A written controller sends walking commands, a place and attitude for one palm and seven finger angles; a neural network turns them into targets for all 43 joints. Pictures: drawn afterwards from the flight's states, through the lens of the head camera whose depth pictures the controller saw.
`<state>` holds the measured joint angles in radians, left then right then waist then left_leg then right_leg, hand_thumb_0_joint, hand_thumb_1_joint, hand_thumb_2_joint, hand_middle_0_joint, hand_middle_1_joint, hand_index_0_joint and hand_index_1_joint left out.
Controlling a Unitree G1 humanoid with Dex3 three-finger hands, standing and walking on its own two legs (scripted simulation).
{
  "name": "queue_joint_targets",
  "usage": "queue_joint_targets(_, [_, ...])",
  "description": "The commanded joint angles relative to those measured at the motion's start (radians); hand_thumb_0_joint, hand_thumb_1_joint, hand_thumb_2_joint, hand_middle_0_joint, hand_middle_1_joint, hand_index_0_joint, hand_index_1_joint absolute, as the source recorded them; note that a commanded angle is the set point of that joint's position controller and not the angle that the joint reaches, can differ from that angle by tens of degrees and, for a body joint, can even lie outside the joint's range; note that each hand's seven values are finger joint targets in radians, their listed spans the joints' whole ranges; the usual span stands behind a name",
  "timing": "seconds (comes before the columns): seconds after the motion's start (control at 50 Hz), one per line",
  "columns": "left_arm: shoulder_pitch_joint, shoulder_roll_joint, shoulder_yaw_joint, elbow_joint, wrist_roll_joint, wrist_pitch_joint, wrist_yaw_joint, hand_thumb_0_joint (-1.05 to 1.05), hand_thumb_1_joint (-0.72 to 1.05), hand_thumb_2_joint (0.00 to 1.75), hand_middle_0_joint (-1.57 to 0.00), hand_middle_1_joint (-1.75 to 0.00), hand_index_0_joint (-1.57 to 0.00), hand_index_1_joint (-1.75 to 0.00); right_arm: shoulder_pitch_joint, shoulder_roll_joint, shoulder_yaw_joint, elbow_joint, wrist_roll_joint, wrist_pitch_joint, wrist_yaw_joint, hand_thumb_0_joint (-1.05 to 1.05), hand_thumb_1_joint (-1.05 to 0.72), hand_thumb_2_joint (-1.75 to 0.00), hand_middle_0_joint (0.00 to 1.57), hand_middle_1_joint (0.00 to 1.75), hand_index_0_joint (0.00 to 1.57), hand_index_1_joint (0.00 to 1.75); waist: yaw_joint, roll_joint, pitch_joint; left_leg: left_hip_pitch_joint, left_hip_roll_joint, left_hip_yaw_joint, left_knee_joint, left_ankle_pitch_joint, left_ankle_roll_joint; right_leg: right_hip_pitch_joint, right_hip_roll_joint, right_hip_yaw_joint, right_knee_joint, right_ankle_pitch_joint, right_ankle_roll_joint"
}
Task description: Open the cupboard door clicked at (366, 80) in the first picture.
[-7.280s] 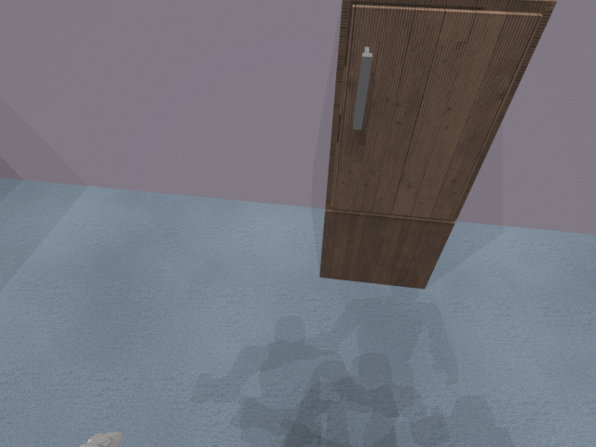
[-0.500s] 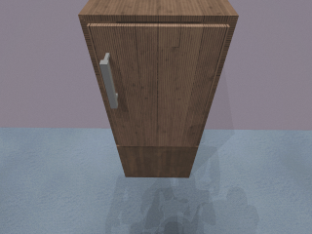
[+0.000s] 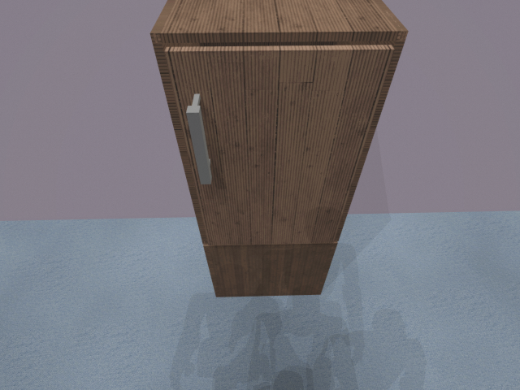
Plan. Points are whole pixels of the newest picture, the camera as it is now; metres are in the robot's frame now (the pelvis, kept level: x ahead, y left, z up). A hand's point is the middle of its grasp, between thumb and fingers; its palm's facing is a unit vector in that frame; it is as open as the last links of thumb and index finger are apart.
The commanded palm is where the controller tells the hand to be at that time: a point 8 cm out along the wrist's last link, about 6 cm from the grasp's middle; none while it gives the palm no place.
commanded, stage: look again from close up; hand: left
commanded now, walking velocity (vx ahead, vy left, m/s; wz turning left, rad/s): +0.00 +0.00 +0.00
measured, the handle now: (201, 141) +0.54 +0.15 +0.08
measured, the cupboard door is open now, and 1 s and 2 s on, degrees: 0 0 0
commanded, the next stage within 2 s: raise the hand with hooked fingers in 0.56 s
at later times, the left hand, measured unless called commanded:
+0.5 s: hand out of the picture +0.03 +0.14 -0.17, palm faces +0.01 -0.98 -0.19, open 7.4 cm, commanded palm none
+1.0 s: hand (187, 329) +0.21 +0.13 -0.01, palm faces +0.04 -1.00 -0.02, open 8.2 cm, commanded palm +0.15 +0.20 -0.03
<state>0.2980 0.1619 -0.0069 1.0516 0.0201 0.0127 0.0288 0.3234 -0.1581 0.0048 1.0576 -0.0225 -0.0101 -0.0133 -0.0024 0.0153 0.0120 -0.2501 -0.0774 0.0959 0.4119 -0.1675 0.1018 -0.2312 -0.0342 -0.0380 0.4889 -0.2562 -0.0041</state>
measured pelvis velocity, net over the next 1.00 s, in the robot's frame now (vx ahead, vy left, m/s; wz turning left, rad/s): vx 0.01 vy -0.07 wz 0.01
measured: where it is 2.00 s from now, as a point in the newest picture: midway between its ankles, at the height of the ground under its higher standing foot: outside the picture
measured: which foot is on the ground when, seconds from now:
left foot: down 0.00-1.00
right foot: down 0.00-1.00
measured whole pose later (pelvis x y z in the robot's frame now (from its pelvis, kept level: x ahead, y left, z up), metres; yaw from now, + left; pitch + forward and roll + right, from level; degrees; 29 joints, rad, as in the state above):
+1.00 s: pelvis +0.01 -0.07 -0.05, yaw +0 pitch +9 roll +2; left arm 0.36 0.19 0.18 0.22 -0.28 -0.54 -0.31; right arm 0.15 -0.26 -0.05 0.60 0.01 -0.23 -0.01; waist -0.01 -0.03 -0.13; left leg -0.64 0.00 0.06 0.87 -0.36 0.01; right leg -0.60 0.02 -0.08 0.92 -0.47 -0.09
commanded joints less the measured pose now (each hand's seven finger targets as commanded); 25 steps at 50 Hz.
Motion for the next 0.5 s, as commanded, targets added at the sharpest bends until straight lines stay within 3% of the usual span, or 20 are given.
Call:
queue_joint_targets(0.0, [0.05, 0.091, 0.014, -0.02, 0.001, -0.025, 0.008, 0.0, 0.9, 0.9, -0.2, -0.3, -0.2, -0.3, 0.011, -0.111, -0.027, -0.034, 0.008, -0.025, -0.012, 0.0, -0.9, -0.9, 0.2, 0.3, 0.2, 0.3, 0.009, -0.006, 0.058, -0.039, 0.206, -0.267, -0.195, -0.226, -0.026, -0.012, -0.046, 0.071, -0.074, -0.038, -0.045])
queue_joint_targets(0.22, [0.065, 0.081, 0.004, 0.031, -0.002, -0.042, 0.011, 0.0, 0.9, 0.9, -0.2, -0.3, -0.2, -0.3, 0.003, -0.101, -0.018, 0.013, 0.013, -0.036, -0.017, 0.0, -0.9, -0.9, 0.2, 0.3, 0.2, 0.3, 0.0, -0.025, 0.038, 0.049, 0.183, -0.188, -0.112, -0.006, -0.035, -0.012, -0.071, 0.102, -0.11, 0.042, -0.041])
queue_joint_targets(0.4, [0.045, 0.099, 0.008, 0.038, -0.003, -0.045, 0.013, 0.0, 0.9, 0.9, -0.2, -0.3, -0.2, -0.3, -0.016, -0.106, -0.014, 0.028, 0.015, -0.041, -0.022, 0.0, -0.9, -0.9, 0.2, 0.3, 0.2, 0.3, 0.005, -0.034, 0.026, 0.074, 0.185, -0.171, -0.071, 0.131, -0.035, 0.028, -0.074, 0.101, -0.11, 0.123, -0.041])
queue_joint_targets(0.48, [0.032, 0.108, 0.01, 0.036, -0.005, -0.044, 0.012, 0.0, 0.9, 0.9, -0.2, -0.3, -0.2, -0.3, -0.032, -0.117, -0.013, 0.034, 0.014, -0.041, -0.023, 0.0, -0.9, -0.9, 0.2, 0.3, 0.2, 0.3, 0.008, -0.023, 0.03, 0.079, 0.185, -0.171, -0.072, 0.133, -0.038, 0.032, -0.077, 0.103, -0.113, 0.121, -0.043])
